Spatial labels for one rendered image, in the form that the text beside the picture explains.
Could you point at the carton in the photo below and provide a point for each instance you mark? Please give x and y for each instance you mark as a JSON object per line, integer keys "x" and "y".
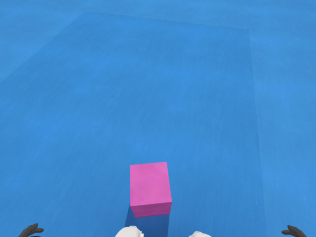
{"x": 150, "y": 193}

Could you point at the robot left thigh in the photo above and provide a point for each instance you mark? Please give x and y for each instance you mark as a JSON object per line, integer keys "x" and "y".
{"x": 129, "y": 232}

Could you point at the robot right hand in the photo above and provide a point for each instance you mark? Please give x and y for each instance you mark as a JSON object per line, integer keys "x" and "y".
{"x": 294, "y": 231}

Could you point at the robot left hand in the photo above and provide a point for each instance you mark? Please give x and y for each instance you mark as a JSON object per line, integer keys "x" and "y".
{"x": 31, "y": 230}

